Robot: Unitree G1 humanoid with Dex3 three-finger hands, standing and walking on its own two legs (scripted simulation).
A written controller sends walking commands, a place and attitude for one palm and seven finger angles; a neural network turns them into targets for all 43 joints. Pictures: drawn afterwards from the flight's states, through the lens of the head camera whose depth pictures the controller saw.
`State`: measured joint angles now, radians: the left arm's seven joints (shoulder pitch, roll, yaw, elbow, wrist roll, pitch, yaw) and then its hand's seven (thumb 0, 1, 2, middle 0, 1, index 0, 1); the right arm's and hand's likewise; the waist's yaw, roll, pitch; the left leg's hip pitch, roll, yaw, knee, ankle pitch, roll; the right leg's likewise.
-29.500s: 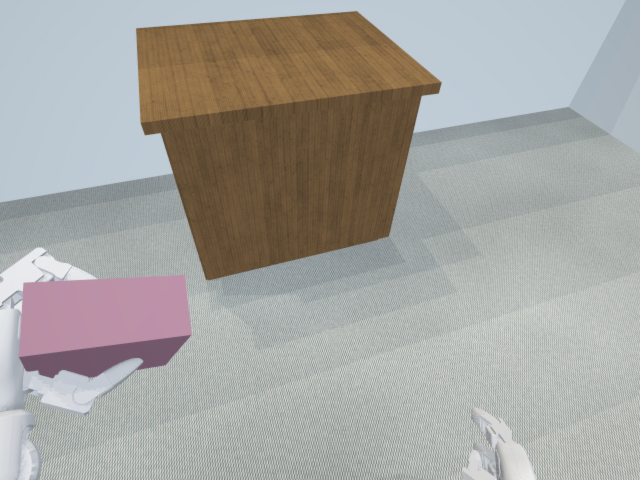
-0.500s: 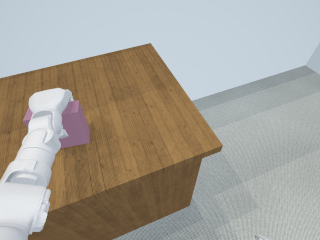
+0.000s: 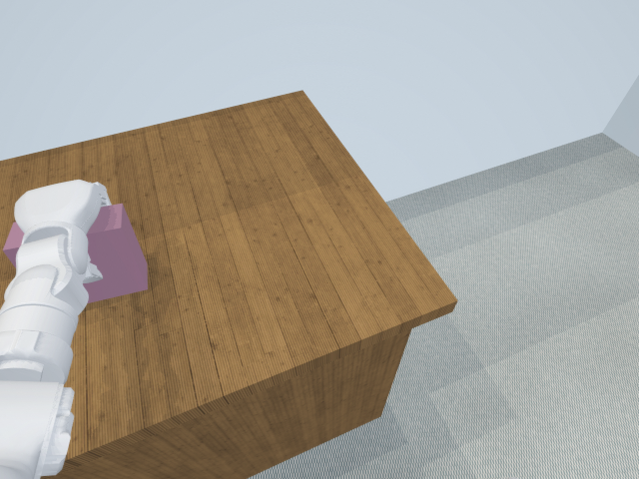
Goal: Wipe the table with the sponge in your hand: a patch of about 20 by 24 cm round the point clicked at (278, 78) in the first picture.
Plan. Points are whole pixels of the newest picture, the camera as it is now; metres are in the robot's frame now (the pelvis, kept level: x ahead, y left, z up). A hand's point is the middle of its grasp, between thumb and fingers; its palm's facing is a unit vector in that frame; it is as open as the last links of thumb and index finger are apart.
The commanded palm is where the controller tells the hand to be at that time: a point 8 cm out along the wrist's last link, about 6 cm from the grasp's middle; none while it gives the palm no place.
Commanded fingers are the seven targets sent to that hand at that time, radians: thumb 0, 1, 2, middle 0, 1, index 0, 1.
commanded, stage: slide back across to the first lane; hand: left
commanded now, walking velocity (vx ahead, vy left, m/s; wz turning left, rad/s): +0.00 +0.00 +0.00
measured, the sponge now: (90, 268) +0.38 +0.34 +0.04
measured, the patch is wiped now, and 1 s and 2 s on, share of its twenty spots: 0.95 0.95 1.00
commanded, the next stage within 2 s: wipe back along the first lane in 0.28 s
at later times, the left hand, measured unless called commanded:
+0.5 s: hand (51, 255) +0.37 +0.36 +0.08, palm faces -0.09 -0.02 -1.00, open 9.8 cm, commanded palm +0.34 +0.35 +0.13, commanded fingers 0.00 0.10 1.30 -1.20 -1.60 -1.20 -1.60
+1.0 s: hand (56, 287) +0.32 +0.34 +0.08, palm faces -0.05 -0.04 -1.00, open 9.9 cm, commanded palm +0.29 +0.33 +0.12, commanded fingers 0.00 0.10 1.30 -1.20 -1.60 -1.20 -1.60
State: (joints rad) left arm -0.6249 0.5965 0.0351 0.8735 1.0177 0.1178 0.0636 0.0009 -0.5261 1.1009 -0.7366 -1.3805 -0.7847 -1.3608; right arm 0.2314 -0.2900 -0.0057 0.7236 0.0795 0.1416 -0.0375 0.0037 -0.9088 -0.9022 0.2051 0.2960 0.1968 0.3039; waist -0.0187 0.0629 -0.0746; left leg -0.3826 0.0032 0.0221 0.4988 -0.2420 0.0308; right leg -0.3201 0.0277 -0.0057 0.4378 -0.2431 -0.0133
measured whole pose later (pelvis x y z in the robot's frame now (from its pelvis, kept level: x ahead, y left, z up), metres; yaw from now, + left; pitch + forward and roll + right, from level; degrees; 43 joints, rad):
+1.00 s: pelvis +0.00 +0.00 +0.00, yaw +2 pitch +4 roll -1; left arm -0.31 0.56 0.05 0.49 0.95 0.14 0.04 -0.02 -0.49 1.10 -0.69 -1.43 -0.74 -1.41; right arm 0.16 -0.29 0.00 0.68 0.07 0.16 -0.03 0.00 -0.91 -0.90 0.20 0.30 0.20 0.30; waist 0.05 0.08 -0.06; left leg -0.32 -0.01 -0.01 0.50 -0.25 0.03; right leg -0.25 0.02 -0.03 0.43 -0.26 -0.02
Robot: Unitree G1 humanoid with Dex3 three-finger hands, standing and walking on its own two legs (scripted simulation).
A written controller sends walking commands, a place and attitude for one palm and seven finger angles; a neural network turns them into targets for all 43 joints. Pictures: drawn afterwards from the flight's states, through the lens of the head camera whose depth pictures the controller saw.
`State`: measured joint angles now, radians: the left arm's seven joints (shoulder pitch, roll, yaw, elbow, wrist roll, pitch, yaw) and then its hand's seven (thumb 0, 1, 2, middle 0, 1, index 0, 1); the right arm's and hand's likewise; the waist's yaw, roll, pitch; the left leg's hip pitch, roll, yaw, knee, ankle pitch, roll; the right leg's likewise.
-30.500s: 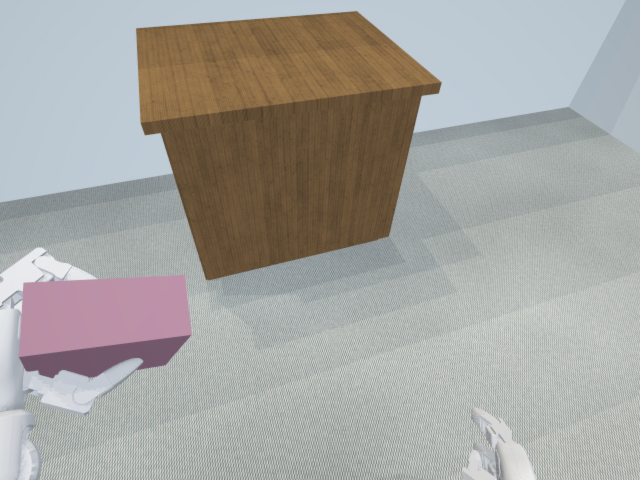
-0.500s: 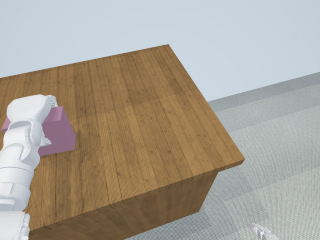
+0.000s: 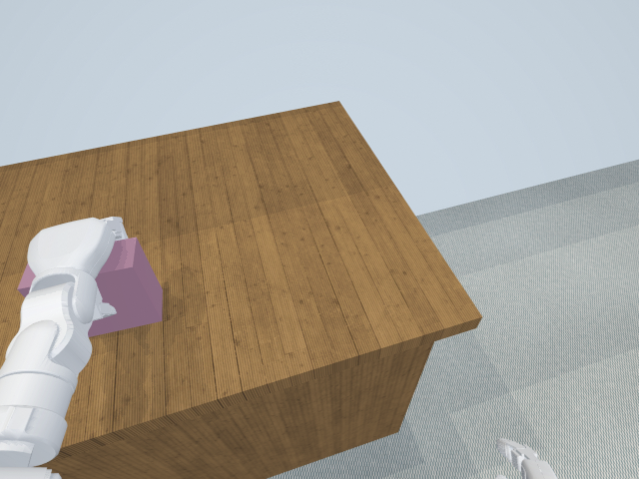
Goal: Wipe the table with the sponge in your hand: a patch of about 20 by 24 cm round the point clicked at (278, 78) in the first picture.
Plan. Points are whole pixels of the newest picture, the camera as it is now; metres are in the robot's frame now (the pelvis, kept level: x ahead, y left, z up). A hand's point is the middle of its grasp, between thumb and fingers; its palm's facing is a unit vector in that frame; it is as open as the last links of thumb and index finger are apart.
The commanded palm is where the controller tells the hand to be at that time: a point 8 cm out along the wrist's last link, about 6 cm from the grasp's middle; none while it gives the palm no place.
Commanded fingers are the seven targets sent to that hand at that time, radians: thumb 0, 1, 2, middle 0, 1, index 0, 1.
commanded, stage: wipe back along the first lane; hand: left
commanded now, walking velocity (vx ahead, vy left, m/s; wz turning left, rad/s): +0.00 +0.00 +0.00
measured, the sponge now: (106, 299) +0.32 +0.34 +0.03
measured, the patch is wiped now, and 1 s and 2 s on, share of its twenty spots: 0.95 1.00 1.00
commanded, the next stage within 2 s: lift the sponge slowly off the table in 1.00 s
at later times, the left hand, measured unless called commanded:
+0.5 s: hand (87, 304) +0.29 +0.32 +0.08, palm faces -0.01 -0.06 -1.00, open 9.9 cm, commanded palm +0.25 +0.32 +0.12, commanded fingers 0.00 0.10 1.30 -1.20 -1.60 -1.20 -1.60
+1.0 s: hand (81, 342) +0.24 +0.30 +0.08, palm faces +0.01 -0.07 -1.00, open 9.9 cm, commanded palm +0.20 +0.29 +0.12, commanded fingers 0.00 0.10 1.30 -1.20 -1.60 -1.20 -1.60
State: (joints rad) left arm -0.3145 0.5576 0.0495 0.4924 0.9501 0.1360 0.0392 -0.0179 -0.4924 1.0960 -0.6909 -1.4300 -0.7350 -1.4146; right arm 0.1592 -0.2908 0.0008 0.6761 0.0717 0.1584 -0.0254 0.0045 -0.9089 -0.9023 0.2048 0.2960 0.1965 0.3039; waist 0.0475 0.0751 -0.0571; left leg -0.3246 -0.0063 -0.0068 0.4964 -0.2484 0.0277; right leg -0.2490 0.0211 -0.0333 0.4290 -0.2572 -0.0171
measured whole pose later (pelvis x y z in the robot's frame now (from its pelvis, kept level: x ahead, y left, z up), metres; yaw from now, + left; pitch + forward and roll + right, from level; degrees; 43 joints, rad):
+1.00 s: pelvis +0.00 +0.00 +0.00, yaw +0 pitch +0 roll -1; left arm 0.12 0.49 0.00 -0.03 0.91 0.26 0.05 -0.01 -0.48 1.09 -0.68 -1.44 -0.73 -1.42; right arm 0.08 -0.27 0.02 0.65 0.06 0.11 -0.02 0.01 -0.91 -0.90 0.20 0.30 0.20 0.30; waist 0.10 0.10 -0.03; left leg -0.23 -0.02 0.00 0.48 -0.25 0.03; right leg -0.16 0.01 -0.03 0.42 -0.26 -0.01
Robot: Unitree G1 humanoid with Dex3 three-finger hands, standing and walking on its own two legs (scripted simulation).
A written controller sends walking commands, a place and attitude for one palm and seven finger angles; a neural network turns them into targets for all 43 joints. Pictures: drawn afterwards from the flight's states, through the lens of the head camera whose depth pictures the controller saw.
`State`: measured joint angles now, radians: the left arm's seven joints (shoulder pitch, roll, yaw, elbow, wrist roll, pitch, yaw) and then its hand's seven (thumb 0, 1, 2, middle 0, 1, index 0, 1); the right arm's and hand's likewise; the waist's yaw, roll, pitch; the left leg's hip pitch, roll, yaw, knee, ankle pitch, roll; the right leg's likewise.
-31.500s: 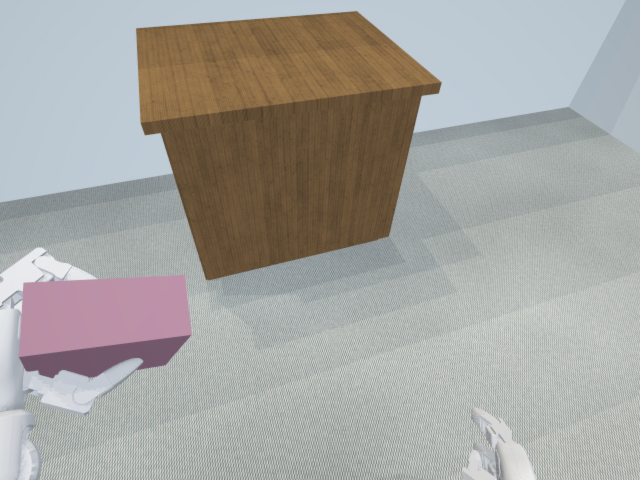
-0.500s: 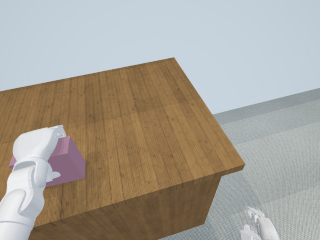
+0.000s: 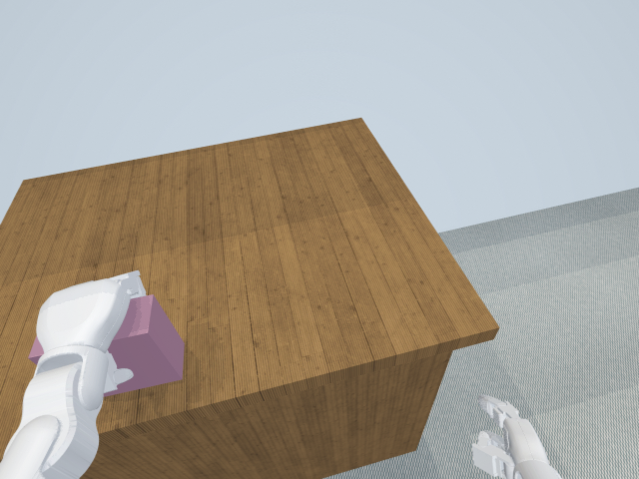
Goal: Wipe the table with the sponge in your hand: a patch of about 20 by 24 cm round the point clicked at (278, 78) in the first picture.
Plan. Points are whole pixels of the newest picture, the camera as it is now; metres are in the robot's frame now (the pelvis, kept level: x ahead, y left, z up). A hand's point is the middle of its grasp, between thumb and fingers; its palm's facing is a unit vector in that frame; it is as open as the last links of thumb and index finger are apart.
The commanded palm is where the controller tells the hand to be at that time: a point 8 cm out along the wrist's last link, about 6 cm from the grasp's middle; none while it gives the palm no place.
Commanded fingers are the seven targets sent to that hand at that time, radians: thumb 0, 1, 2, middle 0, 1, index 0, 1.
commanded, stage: lift the sponge slowly off the table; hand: left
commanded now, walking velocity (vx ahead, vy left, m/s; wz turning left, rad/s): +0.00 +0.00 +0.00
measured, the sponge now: (123, 357) +0.23 +0.30 +0.03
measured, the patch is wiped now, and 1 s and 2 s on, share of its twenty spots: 1.00 1.00 1.00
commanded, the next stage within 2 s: none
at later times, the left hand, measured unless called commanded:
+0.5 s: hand (115, 345) +0.23 +0.29 +0.08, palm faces -0.04 -0.08 -1.00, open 9.8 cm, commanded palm +0.20 +0.28 +0.15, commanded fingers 0.00 0.10 1.30 -1.20 -1.60 -1.20 -1.60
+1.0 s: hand (106, 333) +0.22 +0.28 +0.11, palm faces -0.01 -0.06 -1.00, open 9.8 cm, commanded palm +0.20 +0.28 +0.18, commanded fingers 0.00 0.10 1.30 -1.20 -1.60 -1.20 -1.60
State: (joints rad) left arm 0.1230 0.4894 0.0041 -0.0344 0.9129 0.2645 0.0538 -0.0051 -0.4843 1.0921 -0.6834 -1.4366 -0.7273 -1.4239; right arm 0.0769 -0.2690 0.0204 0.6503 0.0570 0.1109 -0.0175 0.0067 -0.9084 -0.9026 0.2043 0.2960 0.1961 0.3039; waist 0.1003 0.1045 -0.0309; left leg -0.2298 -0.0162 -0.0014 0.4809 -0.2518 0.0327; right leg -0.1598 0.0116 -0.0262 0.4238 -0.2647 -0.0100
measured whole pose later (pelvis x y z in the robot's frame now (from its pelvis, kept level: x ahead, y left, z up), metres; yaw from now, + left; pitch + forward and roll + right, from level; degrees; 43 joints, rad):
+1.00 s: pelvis -0.02 -0.02 +0.00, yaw +1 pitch -4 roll +0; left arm 0.05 0.56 0.00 -0.05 0.86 0.26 -0.06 -0.01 -0.52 1.09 -0.74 -1.37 -0.78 -1.36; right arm 0.03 -0.27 0.04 0.68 0.05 0.06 -0.06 0.01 -0.91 -0.90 0.21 0.30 0.20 0.30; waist 0.11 0.12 0.02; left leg -0.16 0.00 -0.02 0.43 -0.21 0.00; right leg -0.09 0.03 -0.04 0.39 -0.23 -0.04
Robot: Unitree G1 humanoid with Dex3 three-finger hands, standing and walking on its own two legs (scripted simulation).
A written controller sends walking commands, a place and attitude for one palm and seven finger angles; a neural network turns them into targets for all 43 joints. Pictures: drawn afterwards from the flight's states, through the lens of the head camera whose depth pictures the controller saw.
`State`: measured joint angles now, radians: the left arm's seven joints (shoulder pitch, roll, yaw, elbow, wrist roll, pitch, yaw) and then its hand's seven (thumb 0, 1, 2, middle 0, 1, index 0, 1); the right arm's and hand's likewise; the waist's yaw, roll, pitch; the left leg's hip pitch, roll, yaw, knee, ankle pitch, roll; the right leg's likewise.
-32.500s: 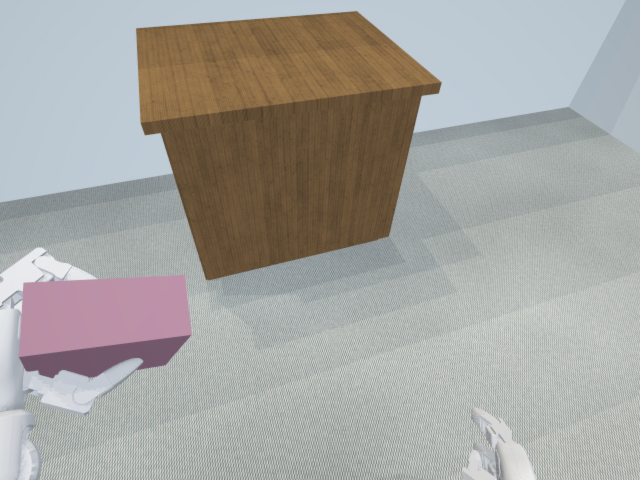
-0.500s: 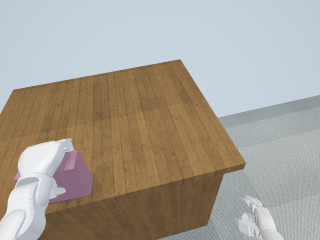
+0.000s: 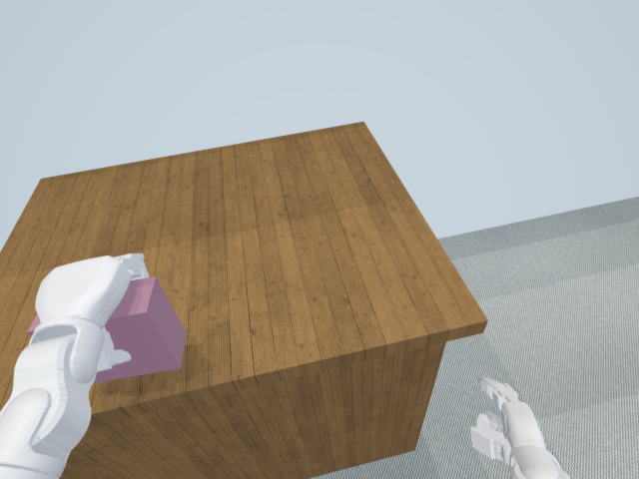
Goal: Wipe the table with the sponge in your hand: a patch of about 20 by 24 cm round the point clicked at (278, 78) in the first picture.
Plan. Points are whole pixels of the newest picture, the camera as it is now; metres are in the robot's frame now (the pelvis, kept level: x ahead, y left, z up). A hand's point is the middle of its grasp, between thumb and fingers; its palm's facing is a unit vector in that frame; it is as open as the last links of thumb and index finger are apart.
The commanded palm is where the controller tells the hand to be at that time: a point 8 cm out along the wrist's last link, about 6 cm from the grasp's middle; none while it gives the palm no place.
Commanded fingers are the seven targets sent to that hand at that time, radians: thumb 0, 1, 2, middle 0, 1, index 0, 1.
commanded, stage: lift the sponge slowly off the table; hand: left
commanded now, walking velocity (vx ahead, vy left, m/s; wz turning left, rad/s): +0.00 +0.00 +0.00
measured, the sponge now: (123, 341) +0.24 +0.31 +0.06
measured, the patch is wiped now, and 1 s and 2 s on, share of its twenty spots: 1.00 1.00 1.00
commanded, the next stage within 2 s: bring the sponge back beside the body in 1.20 s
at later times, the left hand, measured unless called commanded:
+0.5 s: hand (101, 293) +0.25 +0.30 +0.14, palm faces +0.07 -0.04 -1.00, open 9.8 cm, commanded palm +0.22 +0.30 +0.21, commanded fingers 0.00 0.10 1.30 -1.20 -1.60 -1.20 -1.60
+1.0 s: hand (83, 269) +0.26 +0.31 +0.17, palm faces +0.10 -0.04 -0.99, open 9.8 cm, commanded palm +0.22 +0.31 +0.25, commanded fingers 0.00 0.10 1.30 -1.20 -1.60 -1.20 -1.60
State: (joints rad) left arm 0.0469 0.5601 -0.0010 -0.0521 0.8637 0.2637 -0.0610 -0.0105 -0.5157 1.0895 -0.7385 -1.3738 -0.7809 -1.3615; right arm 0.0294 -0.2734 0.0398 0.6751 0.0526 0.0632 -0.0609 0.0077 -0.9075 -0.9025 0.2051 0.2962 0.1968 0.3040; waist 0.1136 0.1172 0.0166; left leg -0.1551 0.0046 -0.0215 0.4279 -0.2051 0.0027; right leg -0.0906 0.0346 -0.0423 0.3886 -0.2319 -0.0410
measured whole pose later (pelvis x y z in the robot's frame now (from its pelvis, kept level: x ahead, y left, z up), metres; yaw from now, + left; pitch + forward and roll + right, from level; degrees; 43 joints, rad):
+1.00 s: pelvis -0.01 +0.00 +0.00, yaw +0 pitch -4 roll +0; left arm -0.08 0.65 0.05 -0.15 0.81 0.34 -0.17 -0.01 -0.51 1.09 -0.74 -1.37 -0.78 -1.36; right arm 0.02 -0.29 0.06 0.66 0.06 0.07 -0.06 0.01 -0.91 -0.90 0.20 0.30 0.20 0.30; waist 0.12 0.13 0.01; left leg -0.17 0.00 -0.02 0.43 -0.19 0.01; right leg -0.12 0.03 -0.04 0.40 -0.22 -0.04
